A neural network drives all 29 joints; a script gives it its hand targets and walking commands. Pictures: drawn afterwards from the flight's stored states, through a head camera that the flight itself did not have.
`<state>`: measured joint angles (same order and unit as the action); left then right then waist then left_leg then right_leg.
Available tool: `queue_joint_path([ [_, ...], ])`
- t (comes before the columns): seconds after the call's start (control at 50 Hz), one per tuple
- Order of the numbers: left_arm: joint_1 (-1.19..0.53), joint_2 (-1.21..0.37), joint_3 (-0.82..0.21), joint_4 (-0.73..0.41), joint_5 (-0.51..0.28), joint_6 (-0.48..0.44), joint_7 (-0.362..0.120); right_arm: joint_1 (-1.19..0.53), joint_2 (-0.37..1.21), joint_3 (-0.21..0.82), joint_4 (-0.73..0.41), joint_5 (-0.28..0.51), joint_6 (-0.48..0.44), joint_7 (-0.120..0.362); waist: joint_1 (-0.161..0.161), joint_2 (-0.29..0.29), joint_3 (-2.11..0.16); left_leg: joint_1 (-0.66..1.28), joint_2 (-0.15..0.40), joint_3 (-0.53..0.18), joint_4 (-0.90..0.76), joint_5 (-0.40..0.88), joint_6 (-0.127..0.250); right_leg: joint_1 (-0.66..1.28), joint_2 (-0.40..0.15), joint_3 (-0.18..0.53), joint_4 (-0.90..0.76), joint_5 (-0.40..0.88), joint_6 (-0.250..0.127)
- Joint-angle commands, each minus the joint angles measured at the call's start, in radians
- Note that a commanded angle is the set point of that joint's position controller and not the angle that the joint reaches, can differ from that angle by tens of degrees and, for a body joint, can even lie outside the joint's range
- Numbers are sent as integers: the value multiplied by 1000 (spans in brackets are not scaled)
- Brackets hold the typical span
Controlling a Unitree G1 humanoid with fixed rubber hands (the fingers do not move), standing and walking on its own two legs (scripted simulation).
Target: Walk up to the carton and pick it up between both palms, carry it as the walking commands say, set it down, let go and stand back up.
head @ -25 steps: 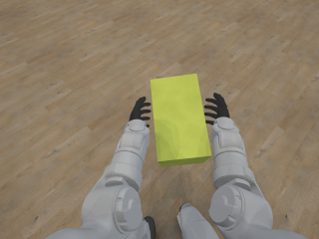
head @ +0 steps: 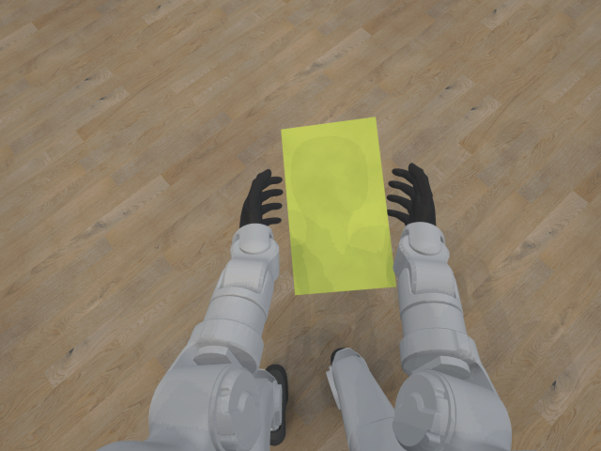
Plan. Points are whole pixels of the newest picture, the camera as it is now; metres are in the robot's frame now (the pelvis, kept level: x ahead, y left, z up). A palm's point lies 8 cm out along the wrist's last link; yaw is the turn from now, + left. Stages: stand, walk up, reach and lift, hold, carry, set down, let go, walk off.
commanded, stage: set down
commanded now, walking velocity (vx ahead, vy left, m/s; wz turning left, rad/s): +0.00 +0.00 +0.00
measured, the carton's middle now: (336, 213) +0.44 -0.13 -0.14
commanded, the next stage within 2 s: none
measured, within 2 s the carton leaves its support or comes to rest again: neither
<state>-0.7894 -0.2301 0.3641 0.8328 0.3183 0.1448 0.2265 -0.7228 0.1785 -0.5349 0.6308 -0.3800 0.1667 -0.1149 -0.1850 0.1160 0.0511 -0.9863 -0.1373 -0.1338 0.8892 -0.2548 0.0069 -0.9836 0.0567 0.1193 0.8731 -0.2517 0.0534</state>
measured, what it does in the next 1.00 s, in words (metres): lowers itself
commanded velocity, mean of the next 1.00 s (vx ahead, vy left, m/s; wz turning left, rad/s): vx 0.00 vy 0.00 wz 0.00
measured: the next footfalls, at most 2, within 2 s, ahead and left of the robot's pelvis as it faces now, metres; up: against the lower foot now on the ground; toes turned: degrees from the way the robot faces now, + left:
none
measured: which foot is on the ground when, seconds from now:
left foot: down 0.00-1.00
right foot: down 0.00-1.00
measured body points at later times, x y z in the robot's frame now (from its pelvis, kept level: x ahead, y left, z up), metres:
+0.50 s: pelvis +0.03 -0.02 -0.04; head +0.25 -0.05 +0.35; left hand +0.46 -0.01 -0.14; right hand +0.40 -0.23 -0.13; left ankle +0.09 +0.10 -0.68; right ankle +0.09 -0.14 -0.68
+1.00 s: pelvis -0.02 +0.01 -0.15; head +0.23 -0.02 +0.22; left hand +0.47 -0.02 -0.22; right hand +0.41 -0.24 -0.22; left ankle +0.09 +0.10 -0.68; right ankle +0.09 -0.14 -0.68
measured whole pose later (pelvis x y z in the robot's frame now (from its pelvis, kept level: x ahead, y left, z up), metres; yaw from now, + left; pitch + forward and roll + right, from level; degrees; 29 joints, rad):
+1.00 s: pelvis -0.02 +0.01 -0.15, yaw +0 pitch +35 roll -2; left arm -1.09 -0.17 0.36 0.90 0.31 0.24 0.30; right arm -0.94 0.12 -0.64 0.65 -0.35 0.26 -0.07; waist -0.19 0.10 -0.03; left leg -1.70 -0.22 -0.11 1.57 -0.47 -0.02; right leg -1.69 0.10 0.10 1.54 -0.47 0.08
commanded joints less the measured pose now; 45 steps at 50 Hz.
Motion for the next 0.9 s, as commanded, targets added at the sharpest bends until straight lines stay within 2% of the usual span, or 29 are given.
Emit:
queue_joint_path([
  [0.0, -458, -729, -406, 3, -64, -86, -227, -382, 803, 476, 102, 102, -25, 183, -18, -109, -770, 180, -51, 52, -53, -29, 11, 379, 42, -80, -64, 148, 7],
  [0.08, -369, -704, -472, -15, -95, -121, -251, -293, 851, 558, 45, 140, -58, 151, -19, -126, -863, 56, -71, 67, 2, 88, 22, 495, 35, -51, -16, 404, 26],
  [0.14, -333, -687, -525, -43, -131, -142, -256, -262, 822, 612, -26, 169, -88, 133, -24, -117, -918, -7, -80, 67, 36, 169, 22, 563, 32, -34, 26, 573, 32],
  [0.18, -312, -676, -546, -49, -144, -148, -254, -242, 783, 628, -57, 179, -101, 126, -29, -110, -928, -35, -83, 69, 55, 190, 17, 575, 31, -29, 47, 630, 32],
  [0.24, -297, -658, -550, -47, -144, -150, -244, -227, 730, 624, -71, 184, -112, 125, -30, -100, -923, -70, -85, 74, 79, 193, 7, 558, 31, -32, 73, 646, 31],
  [0.38, -330, -637, -526, -27, -115, -143, -220, -273, 690, 594, -32, 190, -110, 137, -24, -71, -924, -75, -88, 88, 149, 174, -12, 401, 48, -62, 140, 537, 38],
  [0.48, -418, -682, -484, 32, -90, -116, -207, -370, 693, 537, 29, 165, -88, 151, -34, -47, -881, -58, -85, 86, 199, 74, -19, 178, 68, -105, 195, 318, 36],
  [0.62, -553, -793, -419, 114, -61, -53, -190, -548, 705, 450, 80, 122, -34, 201, -54, -7, -857, -56, -83, 70, 284, -90, -30, -108, 85, -152, 313, 75, 7],
  [0.74, -688, -853, -405, 111, -74, 3, -174, -681, 695, 393, 95, 117, 20, 247, -90, 34, -918, -16, -84, 57, 366, -136, -41, -276, 90, -186, 417, -1, -15],
  [0.88, -778, -871, -378, 114, -85, 47, -166, -783, 697, 363, 104, 124, 72, 285, -96, 51, -972, -60, -94, 67, 453, -144, -43, -364, 89, -198, 507, -17, -22],
])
